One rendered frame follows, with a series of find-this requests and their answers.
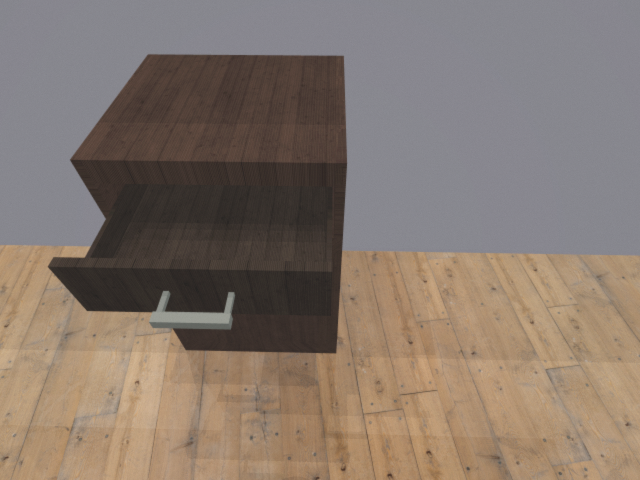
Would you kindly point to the cabinet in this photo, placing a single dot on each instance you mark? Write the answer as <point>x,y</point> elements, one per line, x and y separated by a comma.
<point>252,120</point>

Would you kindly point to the handle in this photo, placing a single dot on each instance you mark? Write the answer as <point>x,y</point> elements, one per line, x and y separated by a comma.
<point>192,320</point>

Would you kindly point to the drawer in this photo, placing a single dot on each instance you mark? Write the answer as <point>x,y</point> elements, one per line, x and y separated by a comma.
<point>270,245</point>

